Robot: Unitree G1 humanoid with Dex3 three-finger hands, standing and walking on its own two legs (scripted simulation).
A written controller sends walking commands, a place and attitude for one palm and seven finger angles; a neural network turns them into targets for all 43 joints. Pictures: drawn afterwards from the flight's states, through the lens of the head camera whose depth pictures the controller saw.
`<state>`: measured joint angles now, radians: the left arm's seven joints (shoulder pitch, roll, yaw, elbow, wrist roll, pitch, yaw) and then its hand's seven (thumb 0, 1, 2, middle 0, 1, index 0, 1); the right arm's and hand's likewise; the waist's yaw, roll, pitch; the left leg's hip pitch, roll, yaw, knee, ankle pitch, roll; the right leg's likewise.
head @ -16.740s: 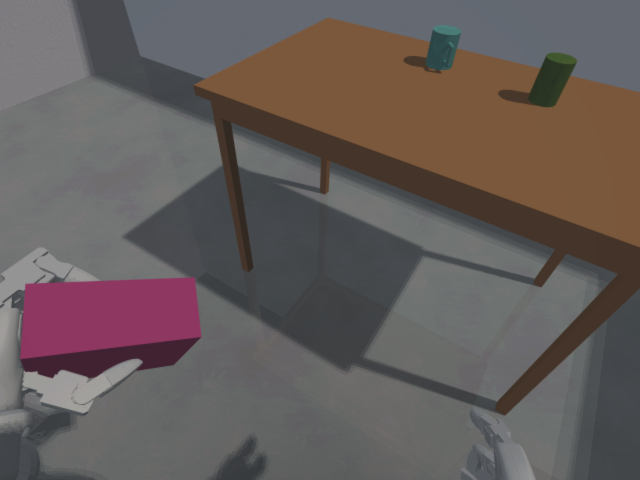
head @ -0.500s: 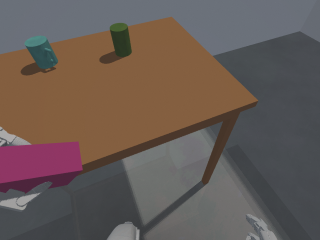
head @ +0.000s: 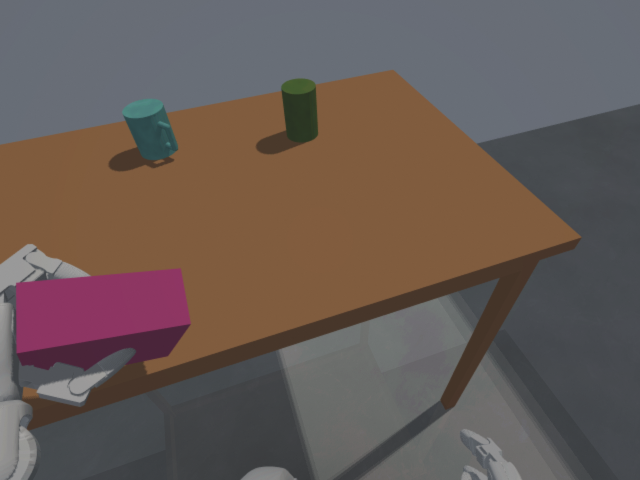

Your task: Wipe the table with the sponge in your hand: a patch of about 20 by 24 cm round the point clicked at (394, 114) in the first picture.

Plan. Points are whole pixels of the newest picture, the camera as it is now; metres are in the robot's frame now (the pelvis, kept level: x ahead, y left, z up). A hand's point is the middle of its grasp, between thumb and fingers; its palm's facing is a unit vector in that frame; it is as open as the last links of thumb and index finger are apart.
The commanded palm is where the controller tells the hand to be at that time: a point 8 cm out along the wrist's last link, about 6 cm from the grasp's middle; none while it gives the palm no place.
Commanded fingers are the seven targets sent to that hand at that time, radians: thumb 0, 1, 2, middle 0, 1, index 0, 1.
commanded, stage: shuffle to correct the standing spot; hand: left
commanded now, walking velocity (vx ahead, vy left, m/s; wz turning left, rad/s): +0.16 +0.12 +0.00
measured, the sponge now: (130, 322) +0.23 +0.22 +0.14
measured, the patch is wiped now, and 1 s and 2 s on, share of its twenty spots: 0.00 0.00 0.00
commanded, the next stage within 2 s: come to a stop and stand still in 0.12 s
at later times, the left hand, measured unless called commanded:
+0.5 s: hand (74, 286) +0.24 +0.27 +0.18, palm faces +0.40 -0.81 -0.43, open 9.8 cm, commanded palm +0.19 +0.31 +0.18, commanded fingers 0.00 0.10 1.30 -1.20 -1.60 -1.20 -1.60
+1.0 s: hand (62, 278) +0.27 +0.32 +0.15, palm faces +0.34 -0.83 -0.44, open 9.8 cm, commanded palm +0.20 +0.33 +0.18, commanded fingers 0.00 0.10 1.30 -1.20 -1.60 -1.20 -1.60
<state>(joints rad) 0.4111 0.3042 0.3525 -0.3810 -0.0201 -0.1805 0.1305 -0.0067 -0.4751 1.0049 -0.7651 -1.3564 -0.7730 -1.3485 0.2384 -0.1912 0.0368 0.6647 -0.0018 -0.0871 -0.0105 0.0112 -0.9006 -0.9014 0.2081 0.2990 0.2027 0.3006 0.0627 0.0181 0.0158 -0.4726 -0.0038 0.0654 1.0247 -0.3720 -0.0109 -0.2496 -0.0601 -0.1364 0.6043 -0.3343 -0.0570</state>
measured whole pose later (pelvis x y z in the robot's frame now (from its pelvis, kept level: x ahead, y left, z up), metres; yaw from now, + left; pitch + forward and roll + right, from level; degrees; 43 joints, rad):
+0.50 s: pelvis +0.03 +0.03 +0.00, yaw +0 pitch -2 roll +0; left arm 0.47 0.35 0.36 -0.51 -0.03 -0.18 0.13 -0.01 -0.47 1.01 -0.77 -1.36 -0.77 -1.35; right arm 0.21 -0.17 0.03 0.62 0.00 -0.12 -0.03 0.01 -0.90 -0.90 0.21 0.30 0.20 0.30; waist 0.01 0.02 0.05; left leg -0.29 0.07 0.05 0.57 -0.26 -0.03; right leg -0.25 0.04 -0.11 0.56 -0.28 -0.08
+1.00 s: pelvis +0.04 +0.05 +0.00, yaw +0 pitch +1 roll +0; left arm 0.46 0.48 0.39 -0.45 -0.07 -0.21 0.12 -0.01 -0.47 1.01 -0.76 -1.36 -0.77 -1.35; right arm 0.25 -0.26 0.00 0.58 0.00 -0.12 -0.01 0.01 -0.90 -0.90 0.20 0.30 0.20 0.30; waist 0.00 -0.06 0.07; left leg -0.27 0.01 0.03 0.53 -0.27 0.01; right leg -0.24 0.02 -0.10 0.50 -0.26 -0.05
